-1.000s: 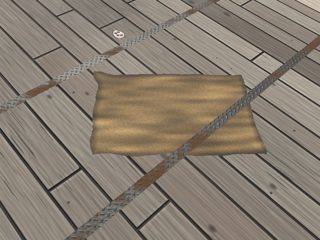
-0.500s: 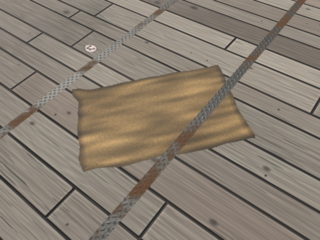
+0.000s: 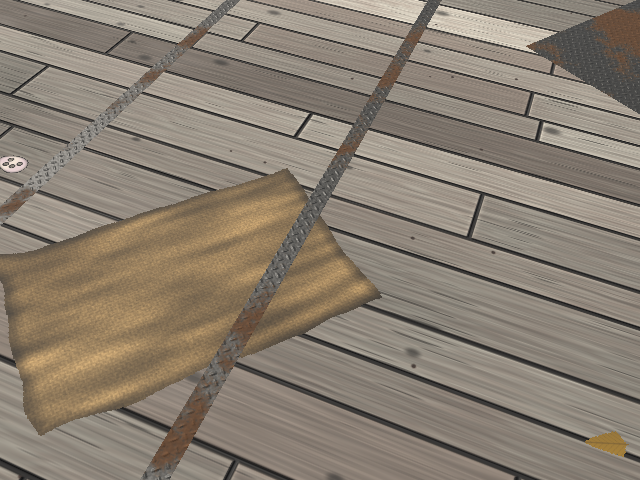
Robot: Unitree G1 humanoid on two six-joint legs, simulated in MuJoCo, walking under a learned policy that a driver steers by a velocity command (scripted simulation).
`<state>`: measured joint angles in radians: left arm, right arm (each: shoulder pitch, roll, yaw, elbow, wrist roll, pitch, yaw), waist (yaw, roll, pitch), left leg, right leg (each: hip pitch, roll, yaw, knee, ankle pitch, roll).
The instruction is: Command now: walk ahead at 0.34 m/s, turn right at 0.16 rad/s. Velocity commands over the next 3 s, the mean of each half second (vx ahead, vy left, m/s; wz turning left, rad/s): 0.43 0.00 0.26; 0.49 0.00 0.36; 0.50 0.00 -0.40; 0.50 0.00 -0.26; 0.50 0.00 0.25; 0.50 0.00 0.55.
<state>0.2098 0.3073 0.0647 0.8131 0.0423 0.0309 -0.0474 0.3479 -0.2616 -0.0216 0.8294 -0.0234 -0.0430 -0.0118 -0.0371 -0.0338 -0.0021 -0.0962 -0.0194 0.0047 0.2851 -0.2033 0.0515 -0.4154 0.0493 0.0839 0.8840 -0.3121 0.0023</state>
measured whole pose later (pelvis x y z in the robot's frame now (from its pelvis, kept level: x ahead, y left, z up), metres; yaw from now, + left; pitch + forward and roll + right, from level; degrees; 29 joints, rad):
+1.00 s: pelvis +0.44 +0.07 -0.01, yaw +22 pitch +0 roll +1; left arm 0.17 0.26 0.03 0.81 0.03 -0.02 -0.03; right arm 0.36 -0.25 -0.04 0.92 -0.01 -0.07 0.01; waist -0.03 -0.05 0.05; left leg 0.00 -0.15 0.00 0.20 -0.19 0.14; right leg -0.69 -0.13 0.00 0.88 -0.06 0.00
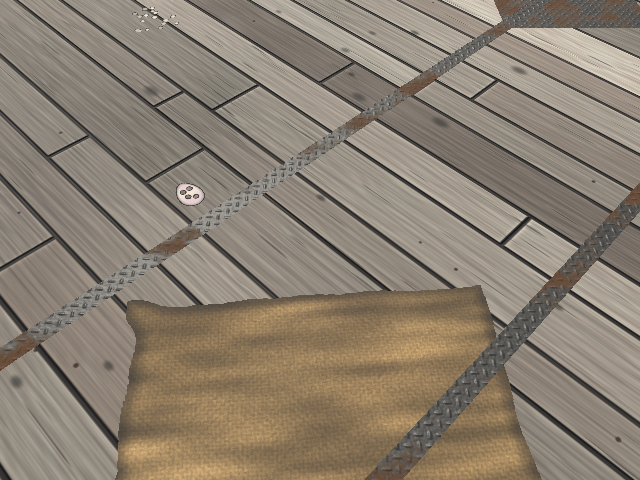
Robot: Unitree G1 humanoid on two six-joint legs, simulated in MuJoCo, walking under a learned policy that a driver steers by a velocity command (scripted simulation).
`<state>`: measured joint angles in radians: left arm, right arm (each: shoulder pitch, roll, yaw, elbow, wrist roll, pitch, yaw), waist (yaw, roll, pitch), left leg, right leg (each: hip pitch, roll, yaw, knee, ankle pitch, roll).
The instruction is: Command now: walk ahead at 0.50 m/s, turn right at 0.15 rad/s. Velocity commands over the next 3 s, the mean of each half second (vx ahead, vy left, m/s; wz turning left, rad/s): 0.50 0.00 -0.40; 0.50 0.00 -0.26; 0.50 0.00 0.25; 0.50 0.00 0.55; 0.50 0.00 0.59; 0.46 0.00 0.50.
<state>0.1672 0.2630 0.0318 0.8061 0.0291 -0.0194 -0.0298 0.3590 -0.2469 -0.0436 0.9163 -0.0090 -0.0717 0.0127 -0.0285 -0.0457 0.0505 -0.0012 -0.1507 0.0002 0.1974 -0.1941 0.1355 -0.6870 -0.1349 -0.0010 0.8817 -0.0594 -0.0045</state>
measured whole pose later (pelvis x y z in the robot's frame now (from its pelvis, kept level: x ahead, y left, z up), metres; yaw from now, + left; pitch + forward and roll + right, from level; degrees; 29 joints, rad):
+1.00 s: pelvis +0.56 -0.10 +0.00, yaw -23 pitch +0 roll +1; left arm 0.24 0.28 0.04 0.84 0.04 -0.03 -0.03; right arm 0.36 -0.25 -0.03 0.89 -0.01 -0.09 0.01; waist -0.01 -0.05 0.03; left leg -0.14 -0.07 0.04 0.31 -0.18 0.08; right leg -0.53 -0.03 0.05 1.03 -0.26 -0.04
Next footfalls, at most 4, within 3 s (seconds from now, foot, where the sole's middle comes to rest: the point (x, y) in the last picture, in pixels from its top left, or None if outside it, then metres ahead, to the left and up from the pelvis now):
0.22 right None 0.29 -0.11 -0.78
0.74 left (333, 411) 0.62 -0.04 -0.78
1.26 right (450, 344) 0.79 -0.32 -0.78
1.80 left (375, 246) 1.08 -0.17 -0.78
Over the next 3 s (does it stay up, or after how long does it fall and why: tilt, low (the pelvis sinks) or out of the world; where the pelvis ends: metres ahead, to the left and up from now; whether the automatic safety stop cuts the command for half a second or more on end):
stays up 1.50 -0.06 -0.01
